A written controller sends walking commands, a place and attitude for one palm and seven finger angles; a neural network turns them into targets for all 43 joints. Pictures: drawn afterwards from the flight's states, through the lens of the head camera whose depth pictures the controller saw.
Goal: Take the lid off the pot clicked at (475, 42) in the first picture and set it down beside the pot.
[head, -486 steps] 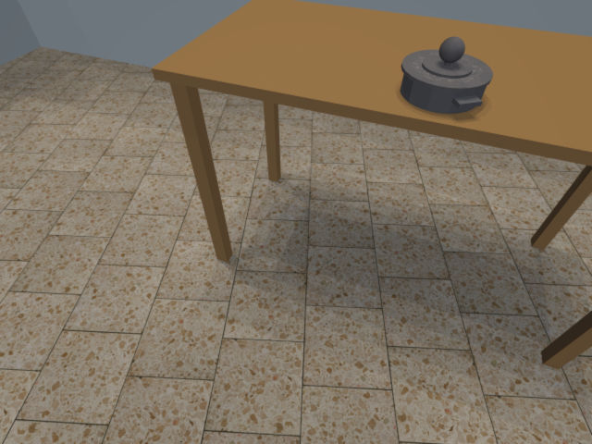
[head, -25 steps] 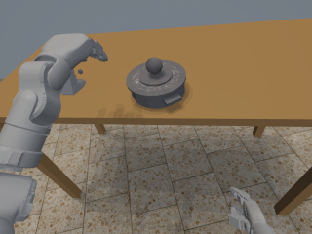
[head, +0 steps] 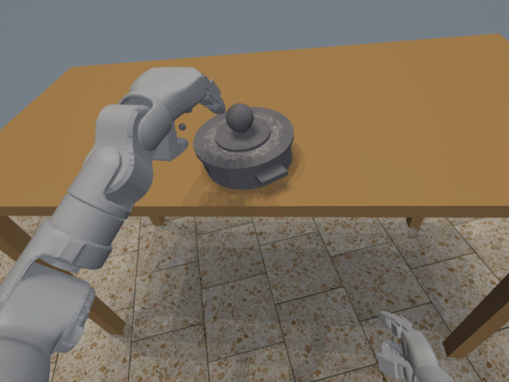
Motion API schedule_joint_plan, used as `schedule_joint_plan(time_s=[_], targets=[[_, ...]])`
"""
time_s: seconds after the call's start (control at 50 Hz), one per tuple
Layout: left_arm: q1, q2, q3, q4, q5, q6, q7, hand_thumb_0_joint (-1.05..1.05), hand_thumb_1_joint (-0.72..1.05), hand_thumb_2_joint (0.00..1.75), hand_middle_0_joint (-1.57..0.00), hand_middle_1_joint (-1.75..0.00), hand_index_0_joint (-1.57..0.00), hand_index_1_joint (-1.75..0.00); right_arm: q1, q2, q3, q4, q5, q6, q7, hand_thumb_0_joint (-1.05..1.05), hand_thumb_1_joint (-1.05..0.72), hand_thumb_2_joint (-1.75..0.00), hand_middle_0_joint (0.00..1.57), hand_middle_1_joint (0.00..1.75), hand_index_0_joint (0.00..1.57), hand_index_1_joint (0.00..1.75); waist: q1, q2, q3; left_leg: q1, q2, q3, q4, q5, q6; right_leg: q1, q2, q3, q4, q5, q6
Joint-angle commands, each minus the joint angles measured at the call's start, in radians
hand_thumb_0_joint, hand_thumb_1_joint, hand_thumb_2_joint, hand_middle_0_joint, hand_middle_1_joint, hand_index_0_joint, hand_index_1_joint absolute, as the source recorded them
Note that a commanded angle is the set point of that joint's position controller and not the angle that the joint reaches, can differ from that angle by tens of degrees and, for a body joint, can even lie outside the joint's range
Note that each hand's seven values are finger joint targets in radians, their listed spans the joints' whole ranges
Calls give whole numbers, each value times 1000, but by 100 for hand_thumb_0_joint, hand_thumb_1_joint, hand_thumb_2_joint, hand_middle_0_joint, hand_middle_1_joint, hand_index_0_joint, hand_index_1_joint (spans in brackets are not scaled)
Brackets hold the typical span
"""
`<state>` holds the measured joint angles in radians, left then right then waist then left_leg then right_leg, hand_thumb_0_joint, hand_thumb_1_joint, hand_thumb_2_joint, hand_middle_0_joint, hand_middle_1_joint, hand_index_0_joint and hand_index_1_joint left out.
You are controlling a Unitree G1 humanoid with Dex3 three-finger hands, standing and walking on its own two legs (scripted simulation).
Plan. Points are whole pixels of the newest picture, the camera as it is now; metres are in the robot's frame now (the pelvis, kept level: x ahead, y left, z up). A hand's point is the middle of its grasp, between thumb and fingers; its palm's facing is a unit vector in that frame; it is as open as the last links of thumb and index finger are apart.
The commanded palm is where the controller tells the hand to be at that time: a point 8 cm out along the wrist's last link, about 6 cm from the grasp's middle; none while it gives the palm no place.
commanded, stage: move the open hand above the knob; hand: left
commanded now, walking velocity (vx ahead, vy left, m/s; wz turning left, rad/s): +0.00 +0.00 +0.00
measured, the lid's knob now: (239, 117) +0.52 +0.07 +0.17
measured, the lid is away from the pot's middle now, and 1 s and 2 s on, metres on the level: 0.00 0.00 0.00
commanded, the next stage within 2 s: lower the open fingers around the knob in 1.48 s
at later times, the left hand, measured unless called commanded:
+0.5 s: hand (215, 83) +0.47 +0.08 +0.26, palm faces -0.09 -0.02 -1.00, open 10.1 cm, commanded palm +0.44 +0.09 +0.32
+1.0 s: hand (235, 74) +0.49 +0.06 +0.26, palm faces -0.15 -0.04 -0.99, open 10.1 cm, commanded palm +0.46 +0.07 +0.32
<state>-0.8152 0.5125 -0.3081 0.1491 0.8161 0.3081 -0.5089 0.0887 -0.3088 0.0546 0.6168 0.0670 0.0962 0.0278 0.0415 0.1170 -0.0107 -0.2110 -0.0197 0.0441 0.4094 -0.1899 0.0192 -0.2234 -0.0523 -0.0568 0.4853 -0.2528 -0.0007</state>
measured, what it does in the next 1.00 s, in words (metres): stands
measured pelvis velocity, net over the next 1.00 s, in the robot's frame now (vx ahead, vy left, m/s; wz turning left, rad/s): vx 0.03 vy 0.01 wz -0.04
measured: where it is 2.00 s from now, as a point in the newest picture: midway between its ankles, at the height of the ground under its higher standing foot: outside the picture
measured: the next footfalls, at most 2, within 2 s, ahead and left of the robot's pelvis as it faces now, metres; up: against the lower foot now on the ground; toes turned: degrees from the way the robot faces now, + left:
none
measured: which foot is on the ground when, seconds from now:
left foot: down 0.00-1.00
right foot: down 0.00-1.00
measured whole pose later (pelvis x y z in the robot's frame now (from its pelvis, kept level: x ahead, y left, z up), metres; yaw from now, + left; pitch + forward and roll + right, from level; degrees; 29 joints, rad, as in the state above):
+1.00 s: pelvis +0.03 +0.01 +0.00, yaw -2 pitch +4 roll +1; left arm -1.27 0.29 -0.34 0.80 0.87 0.39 -0.45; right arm 0.19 -0.28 0.05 0.71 0.05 0.08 0.00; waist -0.02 0.09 -0.07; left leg -0.21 -0.03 0.09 0.34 -0.20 0.03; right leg -0.24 -0.05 -0.01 0.43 -0.25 0.02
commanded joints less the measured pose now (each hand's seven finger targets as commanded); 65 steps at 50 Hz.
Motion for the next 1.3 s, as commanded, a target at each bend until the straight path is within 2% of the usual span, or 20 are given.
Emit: schedule_joint_plan(time_s=[0.0,0.06,0.12,0.16,0.22,0.26,0.38,0.44,0.48,0.58,0.72,0.76,0.78,0.84,0.92,0.96,1.04,1.08,1.18,1.28], targets=[[-682,325,266,24,53,11,87,0,-43,174,-87,-8,-87,-8,-125,-62,-19,-123,-8,-64,-17,0,-90,-90,20,30,20,30,7,-148,-356,90,-46,-14,-28,243,32,131,50,29,-50,260,-34],[-472,87,118,109,8,29,62,0,-43,174,-87,-8,-87,-8,-124,-66,-35,-140,6,-35,7,0,-90,-90,20,30,20,30,-4,-179,-305,96,-39,-6,-23,259,25,88,54,10,-52,301,-30],[-493,-25,7,76,26,50,42,0,-43,174,-87,-8,-87,-8,-159,-62,-30,-166,12,-12,18,0,-90,-90,20,30,20,30,-21,-209,-290,96,-42,1,-32,198,28,63,53,2,-61,250,-25],[-598,-11,-1,34,28,56,51,0,-43,174,-87,-8,-87,-8,-158,-64,-32,-167,14,-7,15,0,-90,-90,20,30,20,30,-40,-191,-309,128,-42,-5,-22,191,33,44,60,4,-64,236,-28],[-871,211,146,6,78,45,80,0,-43,174,-87,-8,-87,-8,-134,-60,-20,-139,-4,-35,-6,0,-90,-90,20,30,20,30,-24,-146,-450,148,-53,-18,-27,244,41,139,57,29,-49,279,-35],[-967,241,171,-16,57,29,101,0,-43,174,-87,-8,-87,-8,-109,-59,-24,-123,-8,-54,-11,0,-90,-90,20,30,20,30,-29,-114,-497,180,-51,-28,-21,285,40,149,60,31,-45,314,-39],[-662,50,88,486,54,64,93,0,-43,174,-87,-8,-87,-8,-53,-71,-12,-72,-2,-18,-13,0,-90,-90,20,30,20,30,-21,-290,-213,28,-34,11,-75,180,22,61,52,5,-80,252,-26],[-745,-68,-9,366,69,66,84,0,-43,174,-87,-8,-87,-8,-87,-63,-22,-116,2,-9,-6,0,-90,-90,20,30,20,30,-34,-246,-323,88,-43,7,-55,221,34,79,53,14,-62,292,-28],[-888,-1,16,225,80,60,85,0,-43,174,-87,-8,-87,-8,-95,-57,-30,-135,-5,-16,-4,0,-90,-90,20,30,20,30,-39,-197,-486,155,-50,0,-32,290,45,148,51,36,-51,357,-30],[-1196,143,104,295,88,48,117,0,-43,174,-87,-8,-87,-8,-16,-57,-27,-62,-12,-68,-30,0,-90,-90,20,30,20,30,-68,-185,-522,178,-56,-15,-39,298,54,135,63,46,-62,372,-32],[-888,-33,38,703,88,92,115,0,-43,174,-87,-8,-87,-8,24,-78,-22,-24,-10,-40,-31,0,-90,-90,20,30,20,30,-50,-258,-313,62,-41,12,-71,273,38,76,57,23,-65,366,-28],[-890,-76,11,596,81,85,108,0,-43,174,-87,-8,-87,-8,13,-78,-36,-55,-15,-31,-22,0,-90,-90,20,30,20,30,-49,-223,-410,119,-42,7,-46,370,46,115,55,30,-54,441,-33],[-958,-19,36,485,102,76,101,0,-43,174,-87,-8,-87,-8,-7,-70,-33,-76,-17,-33,-17,0,-90,-90,20,30,20,30,-39,-216,-519,152,-42,6,-39,423,51,173,51,45,-44,477,-28],[-1112,23,45,346,110,68,93,0,-43,174,-87,-8,-87,-8,-20,-53,-43,-86,-19,-51,-16,0,-90,-90,20,30,20,30,-52,-188,-615,217,-44,2,-13,513,65,198,52,58,-36,541,-25],[-1086,77,98,496,90,83,106,0,-43,174,-87,-8,-87,-8,15,-60,-32,-36,-19,-61,-28,0,-90,-90,20,30,20,30,-48,-258,-426,150,-43,8,-50,393,61,122,62,37,-65,454,-26],[-977,12,69,568,60,88,109,0,-43,174,-87,-8,-87,-8,19,-73,-35,-30,-16,-54,-30,0,-90,-90,20,30,20,30,-44,-248,-344,121,-42,4,-62,370,54,86,61,26,-70,429,-32],[-944,-77,-4,535,90,100,96,0,-43,174,-87,-8,-87,-8,-17,-59,-29,-59,-13,-38,-22,0,-90,-90,20,30,20,30,-45,-237,-383,156,-40,8,-55,373,51,87,59,30,-68,405,-29],[-1003,-37,15,412,92,90,93,0,-43,174,-87,-8,-87,-8,-35,-55,-32,-80,-16,-39,-17,0,-90,-90,20,30,20,30,-42,-207,-489,198,-43,2,-42,420,54,136,56,41,-60,439,-30],[-1153,-9,12,367,88,83,97,0,-43,174,-87,-8,-87,-8,-39,-46,-31,-65,-16,-58,-26,0,-90,-90,20,30,20,30,-63,-183,-501,227,-46,-9,-40,382,53,105,64,40,-67,402,-34],[-1008,-44,23,576,81,107,103,0,-43,174,-87,-8,-87,-8,-19,-54,-19,-33,-17,-48,-33,0,-90,-90,20,30,20,30,-52,-233,-354,156,-43,-9,-70,290,41,53,67,21,-83,319,-38]])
